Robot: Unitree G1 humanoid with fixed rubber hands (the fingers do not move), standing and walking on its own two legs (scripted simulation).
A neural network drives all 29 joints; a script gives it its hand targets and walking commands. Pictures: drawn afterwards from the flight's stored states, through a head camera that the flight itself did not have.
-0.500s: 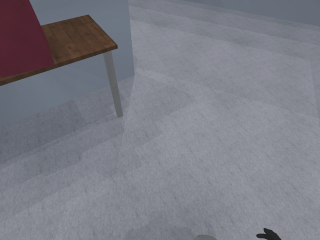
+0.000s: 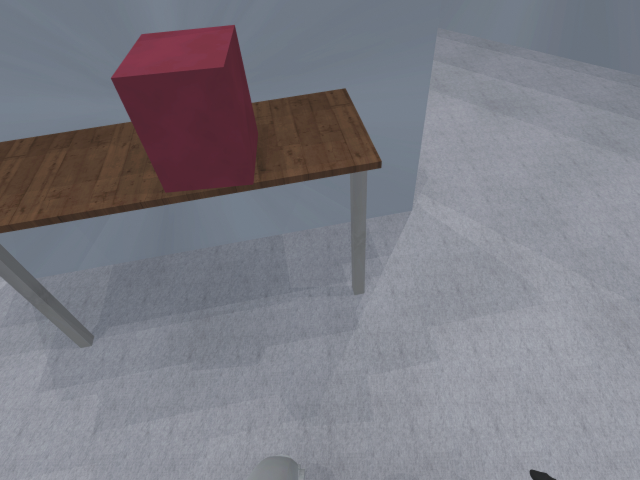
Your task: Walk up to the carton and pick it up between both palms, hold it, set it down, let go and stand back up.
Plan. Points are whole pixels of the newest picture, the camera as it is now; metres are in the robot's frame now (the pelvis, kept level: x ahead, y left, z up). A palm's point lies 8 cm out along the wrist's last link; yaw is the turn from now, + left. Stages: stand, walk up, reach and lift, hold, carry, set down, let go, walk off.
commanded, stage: walk up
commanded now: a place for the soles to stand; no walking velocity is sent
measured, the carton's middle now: (199, 111) +0.93 +0.34 +0.01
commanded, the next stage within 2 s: none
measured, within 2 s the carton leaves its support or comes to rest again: neither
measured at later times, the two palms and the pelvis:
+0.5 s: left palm (92, 425) +0.23 +0.38 -0.11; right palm (446, 358) +0.32 -0.16 -0.10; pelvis +0.21 +0.10 -0.01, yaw +13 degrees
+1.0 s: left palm (69, 388) +0.28 +0.42 -0.09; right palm (375, 251) +0.55 -0.07 -0.11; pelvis +0.37 +0.15 +0.00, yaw +16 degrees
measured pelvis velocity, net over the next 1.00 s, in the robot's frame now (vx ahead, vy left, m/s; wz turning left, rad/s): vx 0.37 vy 0.15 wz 0.28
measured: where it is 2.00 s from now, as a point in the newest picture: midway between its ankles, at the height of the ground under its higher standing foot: (240, 402)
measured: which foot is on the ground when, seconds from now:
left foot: up 0.00-0.26, down 0.28-0.76, up 0.78-1.00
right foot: down 0.00-0.32, up 0.34-0.72, down 0.74-1.00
